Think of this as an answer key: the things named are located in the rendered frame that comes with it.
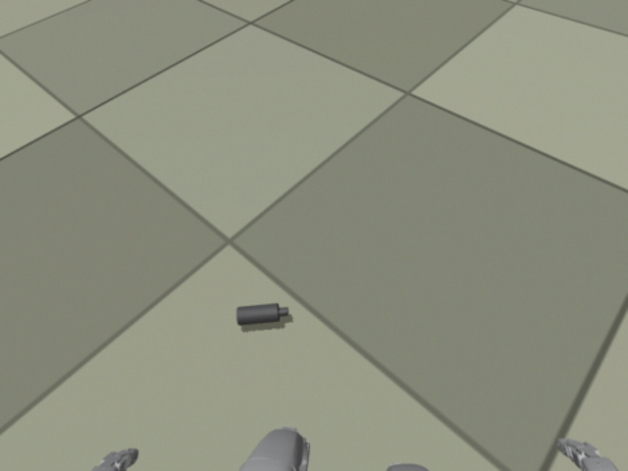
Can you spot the right robot hand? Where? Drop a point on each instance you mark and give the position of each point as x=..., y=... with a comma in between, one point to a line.
x=585, y=456

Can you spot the bottle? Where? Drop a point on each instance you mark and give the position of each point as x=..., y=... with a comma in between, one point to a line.
x=257, y=314

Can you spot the left robot hand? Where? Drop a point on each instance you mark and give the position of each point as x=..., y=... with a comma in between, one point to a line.
x=118, y=461

